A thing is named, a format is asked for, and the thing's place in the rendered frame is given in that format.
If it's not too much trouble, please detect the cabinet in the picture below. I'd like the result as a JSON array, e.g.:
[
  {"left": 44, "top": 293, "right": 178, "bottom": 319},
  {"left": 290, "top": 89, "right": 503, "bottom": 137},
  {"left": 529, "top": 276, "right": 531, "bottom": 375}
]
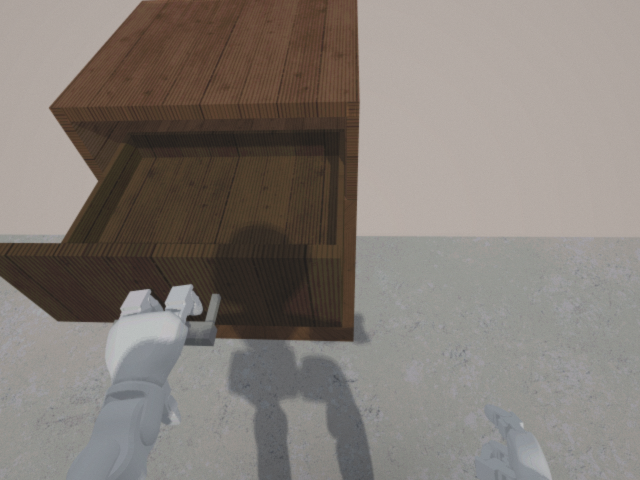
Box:
[{"left": 49, "top": 0, "right": 360, "bottom": 342}]

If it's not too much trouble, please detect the drawer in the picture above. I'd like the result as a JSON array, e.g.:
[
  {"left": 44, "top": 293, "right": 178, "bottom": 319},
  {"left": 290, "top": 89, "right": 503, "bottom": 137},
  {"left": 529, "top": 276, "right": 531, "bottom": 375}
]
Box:
[{"left": 0, "top": 129, "right": 345, "bottom": 328}]

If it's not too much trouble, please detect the handle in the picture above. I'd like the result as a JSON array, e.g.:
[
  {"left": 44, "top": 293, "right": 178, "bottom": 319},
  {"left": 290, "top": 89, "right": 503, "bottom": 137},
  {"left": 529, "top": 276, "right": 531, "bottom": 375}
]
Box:
[{"left": 112, "top": 294, "right": 221, "bottom": 346}]

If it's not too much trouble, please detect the left robot forearm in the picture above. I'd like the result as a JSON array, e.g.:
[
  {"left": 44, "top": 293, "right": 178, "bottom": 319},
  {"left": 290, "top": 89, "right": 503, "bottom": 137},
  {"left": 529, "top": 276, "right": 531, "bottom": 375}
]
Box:
[{"left": 66, "top": 381, "right": 166, "bottom": 480}]

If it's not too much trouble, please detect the robot left hand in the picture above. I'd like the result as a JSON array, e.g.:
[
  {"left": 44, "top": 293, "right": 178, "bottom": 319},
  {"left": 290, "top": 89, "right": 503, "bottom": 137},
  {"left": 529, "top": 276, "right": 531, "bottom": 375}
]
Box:
[{"left": 105, "top": 284, "right": 203, "bottom": 426}]

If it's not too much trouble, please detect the robot right hand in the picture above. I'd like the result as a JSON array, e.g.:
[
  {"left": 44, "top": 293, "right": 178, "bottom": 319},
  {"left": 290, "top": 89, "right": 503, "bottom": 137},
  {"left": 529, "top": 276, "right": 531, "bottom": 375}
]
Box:
[{"left": 475, "top": 404, "right": 552, "bottom": 480}]

